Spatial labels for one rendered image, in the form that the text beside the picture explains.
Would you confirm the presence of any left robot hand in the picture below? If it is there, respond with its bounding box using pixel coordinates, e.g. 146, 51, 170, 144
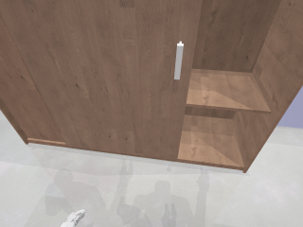
61, 209, 86, 227

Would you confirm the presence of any wardrobe door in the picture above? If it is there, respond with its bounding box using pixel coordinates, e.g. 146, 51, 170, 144
0, 0, 203, 161
0, 13, 64, 143

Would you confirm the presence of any handle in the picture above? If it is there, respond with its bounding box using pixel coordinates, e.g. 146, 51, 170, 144
174, 41, 184, 80

